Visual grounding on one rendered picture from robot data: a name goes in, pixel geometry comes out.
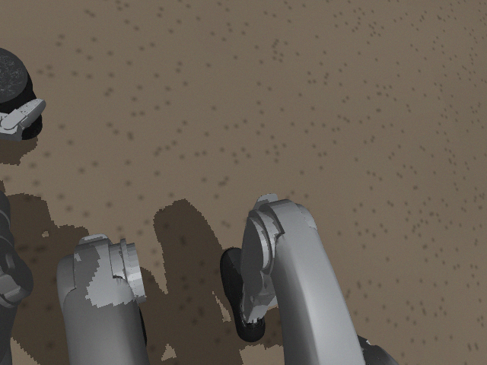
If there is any right robot hand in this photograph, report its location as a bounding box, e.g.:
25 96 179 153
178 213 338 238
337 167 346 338
358 335 399 365

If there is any cup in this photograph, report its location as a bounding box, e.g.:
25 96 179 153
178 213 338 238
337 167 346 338
0 48 43 140

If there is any right robot foot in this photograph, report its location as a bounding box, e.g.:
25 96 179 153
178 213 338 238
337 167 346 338
220 248 266 342

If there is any left robot hand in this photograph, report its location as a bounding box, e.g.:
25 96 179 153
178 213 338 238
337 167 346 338
0 98 46 141

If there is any left robot arm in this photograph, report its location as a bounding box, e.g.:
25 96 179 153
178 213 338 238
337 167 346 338
0 190 33 365

